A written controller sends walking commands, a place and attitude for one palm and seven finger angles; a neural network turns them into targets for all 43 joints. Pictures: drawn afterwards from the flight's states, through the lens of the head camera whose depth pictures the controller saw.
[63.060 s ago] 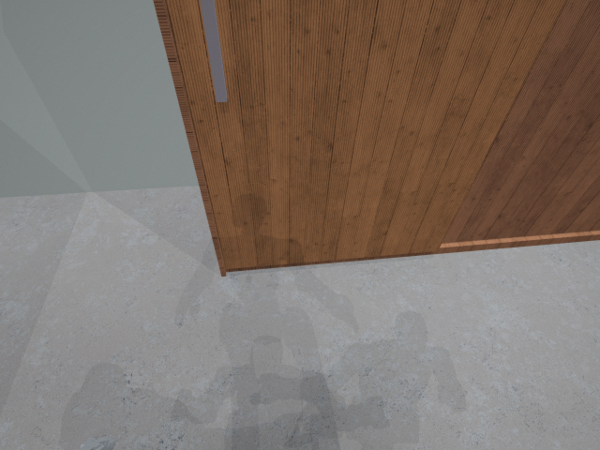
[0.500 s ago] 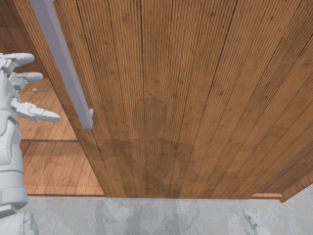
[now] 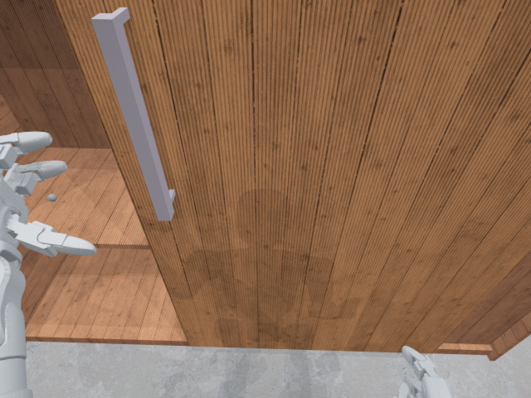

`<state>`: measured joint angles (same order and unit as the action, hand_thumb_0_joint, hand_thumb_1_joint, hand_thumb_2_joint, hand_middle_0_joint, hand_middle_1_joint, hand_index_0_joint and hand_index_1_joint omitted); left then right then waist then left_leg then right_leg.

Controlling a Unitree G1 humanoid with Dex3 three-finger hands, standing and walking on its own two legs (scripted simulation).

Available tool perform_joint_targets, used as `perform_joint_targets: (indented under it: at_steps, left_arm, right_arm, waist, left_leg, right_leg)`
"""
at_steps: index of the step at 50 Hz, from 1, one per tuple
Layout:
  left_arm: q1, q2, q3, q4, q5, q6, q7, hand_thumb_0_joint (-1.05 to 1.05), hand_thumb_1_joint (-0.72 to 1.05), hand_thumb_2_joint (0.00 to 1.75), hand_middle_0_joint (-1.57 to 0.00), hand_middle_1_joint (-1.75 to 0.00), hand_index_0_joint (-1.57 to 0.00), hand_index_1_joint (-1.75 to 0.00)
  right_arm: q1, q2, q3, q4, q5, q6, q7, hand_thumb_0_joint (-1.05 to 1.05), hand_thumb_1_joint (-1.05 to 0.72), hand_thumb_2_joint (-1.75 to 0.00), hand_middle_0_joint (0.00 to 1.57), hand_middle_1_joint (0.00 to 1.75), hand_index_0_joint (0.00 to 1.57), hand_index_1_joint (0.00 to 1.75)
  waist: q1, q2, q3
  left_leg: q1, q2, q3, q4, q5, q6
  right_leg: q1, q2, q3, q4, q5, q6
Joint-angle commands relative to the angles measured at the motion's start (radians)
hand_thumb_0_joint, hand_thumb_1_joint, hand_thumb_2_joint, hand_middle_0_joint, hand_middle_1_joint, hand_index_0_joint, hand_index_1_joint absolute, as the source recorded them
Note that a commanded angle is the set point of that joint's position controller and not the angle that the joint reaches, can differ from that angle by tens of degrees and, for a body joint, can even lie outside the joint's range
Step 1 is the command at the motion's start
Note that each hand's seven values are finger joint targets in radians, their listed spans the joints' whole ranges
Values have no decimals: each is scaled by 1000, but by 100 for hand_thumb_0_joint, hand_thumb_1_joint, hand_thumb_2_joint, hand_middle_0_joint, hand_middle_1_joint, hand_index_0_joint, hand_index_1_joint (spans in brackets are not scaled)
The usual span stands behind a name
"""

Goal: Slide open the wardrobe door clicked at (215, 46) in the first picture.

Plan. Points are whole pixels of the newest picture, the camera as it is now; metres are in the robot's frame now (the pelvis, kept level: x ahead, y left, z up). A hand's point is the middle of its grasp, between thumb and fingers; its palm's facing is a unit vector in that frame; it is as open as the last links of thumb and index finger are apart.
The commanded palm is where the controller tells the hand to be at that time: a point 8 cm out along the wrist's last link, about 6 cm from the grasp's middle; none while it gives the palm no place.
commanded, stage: slip the hand off the handle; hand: left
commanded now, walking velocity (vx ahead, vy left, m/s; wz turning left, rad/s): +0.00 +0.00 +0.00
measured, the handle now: (147, 131) +0.42 +0.25 +0.21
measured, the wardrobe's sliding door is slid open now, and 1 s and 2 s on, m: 0.63 0.63 0.63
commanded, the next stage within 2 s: draw the hand back to the body in 0.28 s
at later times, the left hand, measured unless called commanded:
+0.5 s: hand (46, 234) +0.22 +0.28 +0.20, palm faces +0.32 -0.95 -0.08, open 14.7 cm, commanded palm +0.19 +0.32 +0.20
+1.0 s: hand (48, 252) +0.20 +0.28 +0.19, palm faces +0.37 -0.90 -0.23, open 14.2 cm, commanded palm +0.16 +0.31 +0.19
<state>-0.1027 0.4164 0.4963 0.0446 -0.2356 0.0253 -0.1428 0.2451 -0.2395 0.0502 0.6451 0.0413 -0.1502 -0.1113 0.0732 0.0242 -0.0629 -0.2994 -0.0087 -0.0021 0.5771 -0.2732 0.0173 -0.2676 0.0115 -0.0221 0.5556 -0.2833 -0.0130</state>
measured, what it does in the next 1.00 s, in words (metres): stands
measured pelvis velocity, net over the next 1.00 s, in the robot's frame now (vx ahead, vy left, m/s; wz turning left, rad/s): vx -0.01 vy -0.01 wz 0.03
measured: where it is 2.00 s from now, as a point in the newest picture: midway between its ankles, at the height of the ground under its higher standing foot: outside the picture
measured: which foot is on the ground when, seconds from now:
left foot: down 0.00-1.00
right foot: down 0.00-1.00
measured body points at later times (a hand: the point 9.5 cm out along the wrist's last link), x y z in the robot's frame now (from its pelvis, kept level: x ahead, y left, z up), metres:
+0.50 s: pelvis -0.01 -0.02 +0.00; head -0.05 -0.03 +0.45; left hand +0.20 +0.33 +0.20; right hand +0.18 -0.23 -0.07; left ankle +0.02 +0.11 -0.73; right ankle +0.01 -0.11 -0.73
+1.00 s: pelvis -0.01 -0.01 +0.00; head -0.05 -0.03 +0.45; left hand +0.18 +0.32 +0.20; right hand +0.20 -0.23 -0.05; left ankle +0.02 +0.11 -0.73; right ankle +0.01 -0.11 -0.73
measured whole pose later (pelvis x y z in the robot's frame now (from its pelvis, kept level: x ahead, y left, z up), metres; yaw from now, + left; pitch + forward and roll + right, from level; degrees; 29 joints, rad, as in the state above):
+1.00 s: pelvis -0.01 -0.01 +0.00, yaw +2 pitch -5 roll -1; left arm 0.16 0.42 0.43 -0.22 -0.24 0.11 -0.14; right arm 0.21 -0.26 0.06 0.65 0.02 -0.28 -0.11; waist 0.08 0.05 -0.02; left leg -0.22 0.00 -0.04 0.54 -0.25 0.00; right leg -0.17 0.03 -0.06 0.50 -0.25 -0.03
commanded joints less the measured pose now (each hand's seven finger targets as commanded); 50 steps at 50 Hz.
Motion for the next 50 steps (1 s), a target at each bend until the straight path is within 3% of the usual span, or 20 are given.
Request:
perform_joint_targets:
  at_steps: [1,2,4,6,13,16,18,20,21,22,25,28,32,34,38,39,45,46,48,50]
  left_arm:
    - [-320,224,2,-258,-25,-72,-21,0,-55,20,-25,-115,-25,-115]
    - [-300,253,32,-230,-30,-66,-21,0,-55,20,-25,-115,-25,-115]
    - [-301,221,1,-261,-30,-66,-25,0,-55,20,-25,-115,-25,-115]
    - [-284,235,13,-275,-28,-62,-17,0,-55,20,-25,-115,-25,-115]
    - [-123,237,60,-344,-39,-61,8,0,-55,20,-25,-115,-25,-115]
    - [-131,237,70,-379,-47,-57,7,0,-55,20,-25,-115,-25,-115]
    - [-131,253,89,-337,-54,-49,7,0,-55,20,-25,-115,-25,-115]
    - [-184,235,59,-348,-49,-54,0,0,-55,20,-25,-115,-25,-115]
    - [-156,222,9,-246,-105,17,-92,0,-55,20,-25,-115,-25,-115]
    - [-200,242,21,-278,-123,48,-137,0,-55,20,-25,-115,-25,-115]
    - [-262,308,39,-268,-143,118,-224,0,-55,20,-25,-115,-25,-115]
    - [-190,341,75,-276,-169,145,-296,0,-55,20,-25,-115,-25,-115]
    - [-40,369,190,-295,-208,130,-277,0,-55,20,-25,-115,-25,-115]
    - [-18,333,173,-250,-213,148,-269,0,-55,20,-25,-115,-25,-115]
    - [-23,281,108,-332,-196,172,-260,0,-55,20,-25,-115,-25,-115]
    - [-25,287,107,-357,-193,173,-257,0,-55,20,-25,-115,-25,-115]
    - [-43,278,92,-444,-181,140,-239,0,-37,29,-24,-104,-24,-104]
    - [-98,378,111,-567,4,19,-16,0,-33,31,-24,-102,-24,-102]
    - [62,217,38,-444,42,-42,131,0,-26,34,-24,-98,-24,-98]
    - [158,181,7,-491,71,-95,186,0,-19,37,-24,-94,-24,-94]
  right_arm:
    - [-135,-127,-38,-147,4,-84,-28,0,-90,-90,20,30,20,30]
    - [-134,-134,-40,-138,7,-84,-32,0,-90,-90,20,30,20,30]
    - [-150,-125,-34,-145,8,-94,-34,0,-90,-90,20,30,20,30]
    - [-161,-124,-30,-144,7,-101,-37,0,-90,-90,20,30,20,30]
    - [-180,-118,-26,-150,1,-117,-24,0,-90,-90,20,30,20,30]
    - [-185,-115,-25,-146,0,-120,-25,0,-90,-90,20,30,20,30]
    - [-184,-119,-27,-134,1,-120,-31,0,-90,-90,20,30,20,30]
    - [-187,-117,-28,-130,3,-125,-38,0,-90,-90,20,30,20,30]
    - [-187,-142,-21,-125,22,-135,-48,0,-90,-90,20,30,20,30]
    - [-200,-140,-21,-136,33,-140,-56,0,-90,-90,20,30,20,30]
    - [-205,-148,-14,-144,36,-160,-70,0,-90,-90,20,30,20,30]
    - [-200,-147,-11,-167,37,-172,-49,0,-90,-90,20,30,20,30]
    - [-190,-147,-22,-191,30,-183,-13,0,-90,-90,20,30,20,30]
    - [-179,-149,-23,-186,37,-176,-6,0,-90,-90,20,30,20,30]
    - [-182,-150,-27,-204,45,-177,-2,0,-90,-90,20,30,20,30]
    - [-177,-150,-28,-209,43,-179,-6,0,-90,-90,20,30,20,30]
    - [-176,-144,-21,-193,35,-199,-23,0,-90,-90,20,30,20,30]
    - [-184,-129,-33,-175,-25,-194,-4,0,-90,-90,20,30,20,30]
    - [-185,-126,-38,-132,-32,-182,0,0,-90,-90,20,30,20,30]
    - [-177,-119,-45,-132,-32,-159,7,0,-90,-90,20,30,20,30]
  waist:
    - [-27,75,-107]
    - [-22,58,-95]
    - [-19,55,-100]
    - [-9,95,-101]
    - [20,48,-94]
    - [16,70,-85]
    - [7,24,-63]
    - [-3,72,-57]
    - [-23,67,-78]
    - [-14,68,-90]
    - [-12,66,-83]
    - [2,54,-98]
    - [37,24,-110]
    - [23,-4,-60]
    - [8,85,-57]
    - [8,52,-63]
    - [2,88,-44]
    - [9,68,59]
    - [-10,38,116]
    - [-2,80,30]
  left_leg:
    - [109,5,-37,-116,50,5]
    - [96,7,-34,-117,23,6]
    - [97,2,-41,-127,1,7]
    - [97,-2,-42,-133,-13,4]
    - [80,-1,-30,-132,18,7]
    - [85,-4,-22,-128,40,6]
    - [65,-2,-18,-124,20,9]
    - [79,-6,-15,-121,9,9]
    - [92,-2,-20,-133,-12,15]
    - [103,1,-19,-127,0,18]
    - [112,-2,-36,-126,26,22]
    - [118,-4,-44,-112,86,22]
    - [99,-6,-39,-98,134,16]
    - [76,0,-33,-100,109,14]
    - [107,-1,-24,-98,94,15]
    - [109,0,-30,-103,84,17]
    - [133,-1,-43,-127,50,17]
    - [63,-14,-36,-138,22,6]
    - [62,-3,-23,-145,-61,-2]
    - [111,1,-18,-167,-59,6]
  right_leg:
    - [-43,7,-7,-109,56,-15]
    - [-40,7,-1,-118,33,-14]
    - [-35,4,-5,-120,13,-13]
    - [-26,3,-3,-122,2,-15]
    - [19,-2,-2,-136,10,-12]
    - [24,-3,0,-140,31,-12]
    - [15,-7,8,-154,3,-4]
    - [-1,-8,12,-156,-13,-5]
    - [42,-14,21,-170,-6,-4]
    - [57,-16,31,-177,6,-1]
    - [64,-18,34,-179,19,1]
    - [86,-19,38,-163,84,3]
    - [104,-13,28,-149,142,3]
    - [65,-17,25,-153,116,9]
    - [34,-17,26,-151,95,9]
    - [32,-11,20,-152,79,10]
    - [20,3,0,-164,25,-1]
    - [-1,-3,29,-231,-32,1]
    - [-25,-29,20,-260,-118,-4]
    - [34,-35,19,-233,-83,-6]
